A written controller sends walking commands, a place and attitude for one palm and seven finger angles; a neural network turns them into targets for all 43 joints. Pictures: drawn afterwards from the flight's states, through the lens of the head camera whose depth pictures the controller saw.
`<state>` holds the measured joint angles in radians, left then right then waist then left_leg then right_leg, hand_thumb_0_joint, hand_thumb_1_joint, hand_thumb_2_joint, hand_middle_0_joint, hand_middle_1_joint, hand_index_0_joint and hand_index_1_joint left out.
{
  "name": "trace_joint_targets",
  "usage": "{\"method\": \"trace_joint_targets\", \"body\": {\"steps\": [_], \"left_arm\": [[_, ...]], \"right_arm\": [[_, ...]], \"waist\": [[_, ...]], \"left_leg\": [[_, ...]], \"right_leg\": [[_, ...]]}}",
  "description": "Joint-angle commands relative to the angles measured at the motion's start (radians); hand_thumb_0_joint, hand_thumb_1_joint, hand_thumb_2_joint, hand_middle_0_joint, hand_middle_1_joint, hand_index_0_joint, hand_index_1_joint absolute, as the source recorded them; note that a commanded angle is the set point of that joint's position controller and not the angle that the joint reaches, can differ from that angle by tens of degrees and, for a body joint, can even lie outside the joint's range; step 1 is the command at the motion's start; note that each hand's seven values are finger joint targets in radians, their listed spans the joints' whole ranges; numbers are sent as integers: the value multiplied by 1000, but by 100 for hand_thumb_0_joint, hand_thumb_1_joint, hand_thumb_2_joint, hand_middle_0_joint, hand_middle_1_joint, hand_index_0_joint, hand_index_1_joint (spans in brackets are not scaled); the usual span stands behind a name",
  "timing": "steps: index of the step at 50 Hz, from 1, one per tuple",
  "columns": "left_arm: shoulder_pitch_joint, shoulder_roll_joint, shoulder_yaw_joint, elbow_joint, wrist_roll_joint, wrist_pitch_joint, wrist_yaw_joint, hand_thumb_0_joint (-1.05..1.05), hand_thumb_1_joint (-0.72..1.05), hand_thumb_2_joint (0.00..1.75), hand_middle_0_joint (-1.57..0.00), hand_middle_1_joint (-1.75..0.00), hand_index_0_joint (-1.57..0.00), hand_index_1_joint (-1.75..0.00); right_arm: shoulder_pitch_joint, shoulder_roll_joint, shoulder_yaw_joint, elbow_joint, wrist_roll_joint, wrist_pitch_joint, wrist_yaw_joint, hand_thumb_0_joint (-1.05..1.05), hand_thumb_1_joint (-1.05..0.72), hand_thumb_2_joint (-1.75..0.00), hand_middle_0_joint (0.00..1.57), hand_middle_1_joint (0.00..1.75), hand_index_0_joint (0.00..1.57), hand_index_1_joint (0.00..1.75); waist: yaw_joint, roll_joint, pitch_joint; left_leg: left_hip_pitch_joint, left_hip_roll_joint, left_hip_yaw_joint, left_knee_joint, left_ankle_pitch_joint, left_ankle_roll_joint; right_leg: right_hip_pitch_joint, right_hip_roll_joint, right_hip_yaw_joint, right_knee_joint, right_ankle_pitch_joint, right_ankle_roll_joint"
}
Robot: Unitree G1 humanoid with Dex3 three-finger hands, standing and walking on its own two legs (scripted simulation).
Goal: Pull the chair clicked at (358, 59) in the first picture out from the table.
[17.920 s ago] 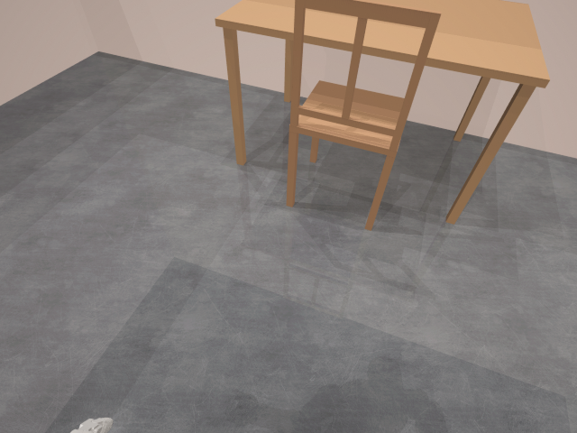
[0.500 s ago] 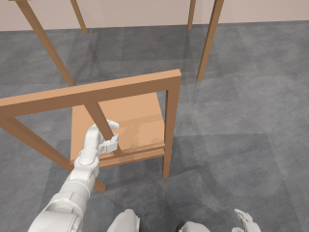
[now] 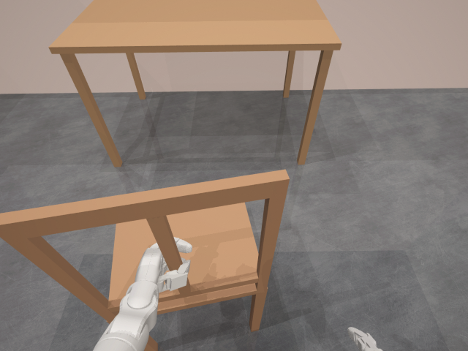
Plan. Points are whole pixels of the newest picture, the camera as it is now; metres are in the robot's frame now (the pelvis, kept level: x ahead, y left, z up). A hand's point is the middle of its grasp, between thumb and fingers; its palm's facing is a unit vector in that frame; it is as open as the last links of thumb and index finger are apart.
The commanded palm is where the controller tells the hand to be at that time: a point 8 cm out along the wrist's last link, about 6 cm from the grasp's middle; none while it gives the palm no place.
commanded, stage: stop walking, hand still on the chair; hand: left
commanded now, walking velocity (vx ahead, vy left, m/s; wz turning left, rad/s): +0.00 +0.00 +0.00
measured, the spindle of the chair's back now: (173, 259) +0.30 +0.14 -0.06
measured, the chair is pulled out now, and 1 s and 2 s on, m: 0.75 0.76 0.76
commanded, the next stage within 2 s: open the thumb and straighten the fingers in 0.34 s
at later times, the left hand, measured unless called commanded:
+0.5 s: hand (181, 275) +0.27 +0.12 -0.06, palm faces +0.02 -0.99 -0.15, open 5.6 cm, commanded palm +0.25 +0.17 -0.04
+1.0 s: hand (176, 271) +0.28 +0.13 -0.06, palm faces +0.00 -0.99 -0.14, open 15.2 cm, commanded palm +0.26 +0.18 -0.04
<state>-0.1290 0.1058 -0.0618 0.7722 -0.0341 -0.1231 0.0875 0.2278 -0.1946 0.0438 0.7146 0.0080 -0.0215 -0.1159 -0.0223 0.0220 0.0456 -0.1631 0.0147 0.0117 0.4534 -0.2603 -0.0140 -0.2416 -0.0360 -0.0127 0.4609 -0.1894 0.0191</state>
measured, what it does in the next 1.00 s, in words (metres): stands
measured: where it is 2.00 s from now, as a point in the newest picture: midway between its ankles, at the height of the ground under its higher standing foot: outside the picture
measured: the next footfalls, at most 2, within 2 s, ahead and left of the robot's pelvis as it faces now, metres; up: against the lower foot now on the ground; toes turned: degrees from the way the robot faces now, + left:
none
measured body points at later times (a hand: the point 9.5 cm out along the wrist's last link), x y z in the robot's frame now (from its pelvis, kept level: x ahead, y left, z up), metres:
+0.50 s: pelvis +0.01 -0.01 +0.00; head +0.02 -0.02 +0.45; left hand +0.26 +0.17 -0.05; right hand +0.15 -0.26 -0.11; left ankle -0.01 +0.13 -0.74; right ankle +0.04 -0.13 -0.74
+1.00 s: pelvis +0.02 +0.00 -0.03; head +0.05 -0.02 +0.42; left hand +0.27 +0.18 -0.05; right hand +0.18 -0.25 -0.12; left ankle -0.01 +0.13 -0.74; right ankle +0.04 -0.13 -0.74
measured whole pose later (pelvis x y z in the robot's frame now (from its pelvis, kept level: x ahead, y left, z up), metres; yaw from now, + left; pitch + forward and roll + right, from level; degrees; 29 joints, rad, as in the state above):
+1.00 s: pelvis +0.02 +0.00 -0.03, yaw +2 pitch +8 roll +0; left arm 0.07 0.14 -0.04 0.29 -0.07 0.13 0.03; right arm 0.24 -0.25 0.02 0.58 0.03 -0.12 -0.08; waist -0.03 0.05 -0.08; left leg -0.47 0.01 -0.02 0.75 -0.41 -0.02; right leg -0.54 -0.05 -0.04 0.75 -0.34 0.01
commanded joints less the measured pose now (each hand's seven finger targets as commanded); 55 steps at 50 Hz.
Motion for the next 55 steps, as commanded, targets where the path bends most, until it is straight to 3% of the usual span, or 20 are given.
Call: {"method": "trace_joint_targets", "body": {"steps": [1,8,15,22,23,24,25,26,27,29,32,34,35,37,43,47,49,50,52,55], "left_arm": [[-211,126,34,-259,22,-65,14,0,90,90,-50,-145,-50,-145],[-145,123,32,-315,18,-57,14,0,90,90,-50,-145,-50,-145],[-112,128,33,-335,13,-44,15,0,90,90,-50,-145,-50,-145],[-81,149,56,-383,11,-40,18,0,90,90,-50,-145,-50,-145],[15,40,-1,-257,-41,7,-11,0,78,84,-50,-145,-50,-145],[-5,52,-4,-276,-49,15,-26,0,66,78,-50,-145,-50,-145],[-77,133,63,-381,-50,-1,-28,0,54,73,-50,-145,-50,-145],[-73,151,78,-450,-42,-10,-34,0,42,67,-50,-145,-50,-145],[-72,126,52,-488,-35,-8,-41,0,30,61,-50,-145,-50,-145],[-30,123,42,-478,-33,17,-49,0,5,49,-50,-145,-50,-145],[-22,128,68,-486,-36,65,-52,0,-31,32,-50,-145,-50,-145],[-37,176,105,-557,-45,88,-50,0,-55,20,-45,-130,-45,-130],[-56,168,100,-593,-40,96,-49,0,-55,20,-43,-123,-43,-123],[0,137,87,-569,-39,128,-53,0,-55,20,-38,-109,-38,-109],[0,102,48,-641,-39,182,-58,0,-55,20,-22,-65,-22,-65],[-9,124,63,-698,-33,195,-52,0,-55,20,-13,-36,-13,-36],[51,178,111,-706,-35,204,-50,0,-55,20,-7,-22,-7,-22],[28,140,74,-725,-31,208,-53,0,-55,20,-5,-14,-5,-14],[37,147,80,-726,-31,218,-57,0,-55,20,0,0,0,0],[60,141,67,-760,-33,230,-66,0,-55,20,0,0,0,0]], "right_arm": [[-66,-141,-57,-125,-3,-52,-10,0,-90,-90,20,30,20,30],[-84,-137,-57,-141,-4,-48,-11,0,-90,-90,20,30,20,30],[-87,-141,-58,-149,0,-38,-12,0,-90,-90,20,30,20,30],[-97,-139,-61,-164,-2,-31,-12,0,-90,-90,20,30,20,30],[-69,-172,-78,-155,52,-37,23,0,-90,-90,20,30,20,30],[-71,-181,-77,-159,53,-38,38,0,-90,-90,20,30,20,30],[-83,-176,-82,-176,54,-52,50,0,-90,-90,20,30,20,30],[-92,-170,-88,-195,48,-68,53,0,-90,-90,20,30,20,30],[-96,-158,-83,-209,43,-84,55,0,-90,-90,20,30,20,30],[-82,-162,-82,-207,41,-102,60,0,-90,-90,20,30,20,30],[-79,-171,-82,-227,38,-116,62,0,-90,-90,20,30,20,30],[-77,-179,-85,-239,38,-123,57,0,-90,-90,20,30,20,30],[-77,-174,-85,-248,37,-128,53,0,-90,-90,20,30,20,30],[-67,-175,-82,-253,35,-136,48,0,-90,-90,20,30,20,30],[-54,-180,-80,-273,32,-155,39,0,-90,-90,20,30,20,30],[-42,-180,-78,-281,29,-163,29,0,-90,-90,20,30,20,30],[-43,-185,-78,-285,29,-161,24,0,-90,-90,20,30,20,30],[-43,-177,-73,-289,29,-163,24,0,-90,-90,20,30,20,30],[-35,-179,-73,-289,28,-164,23,0,-90,-90,20,30,20,30],[-35,-179,-72,-298,29,-169,22,0,-90,-90,20,30,20,30]], "waist": [[12,-5,-230],[9,5,-249],[8,33,-240],[12,-3,-245],[-52,-118,-224],[-40,-121,-193],[-32,-85,-218],[-17,-31,-273],[-19,5,-292],[-24,7,-258],[-17,-22,-285],[-8,-23,-319],[-11,-4,-350],[-13,-55,-322],[-27,-74,-322],[-25,-46,-339],[-7,-56,-340],[-20,-44,-335],[-24,-49,-336],[-21,-27,-343]], "left_leg": [[34,88,-68,-70,225,30],[58,88,-57,-57,306,21],[57,87,-57,-67,301,17],[58,87,-54,-63,293,16],[-78,39,3,-33,190,14],[-128,35,-2,-23,143,13],[-147,25,5,-5,100,19],[-150,14,14,15,95,23],[-157,8,16,32,106,24],[-190,9,9,59,94,22],[-240,2,10,98,69,26],[-246,3,6,113,73,25],[-235,0,11,119,81,27],[-261,4,5,135,98,25],[-281,-1,-4,177,86,25],[-279,-6,-7,197,96,26],[-292,-6,-9,199,96,26],[-285,-8,-9,203,98,27],[-292,-8,-11,215,103,27],[-282,-8,-14,223,130,27]], "right_leg": [[111,-74,63,-67,159,-38],[140,-84,60,-53,288,-46],[139,-81,57,-61,278,-46],[152,-83,56,-70,293,-45],[75,-42,-32,-21,208,-28],[60,-41,-36,-9,170,-32],[32,-34,-27,4,126,-29],[31,-30,-20,22,110,-31],[18,-27,-23,41,115,-33],[-22,-21,-32,61,99,-36],[-58,-14,-32,100,77,-27],[-41,-17,-33,117,80,-28],[-42,-16,-30,123,81,-25],[-67,-11,-43,144,100,-23],[-126,-7,-53,177,73,-17],[-138,-7,-53,194,69,-18],[-116,-8,-50,196,68,-21],[-132,-8,-53,200,72,-18],[-138,-7,-52,206,79,-16],[-136,-8,-57,215,101,-22]]}}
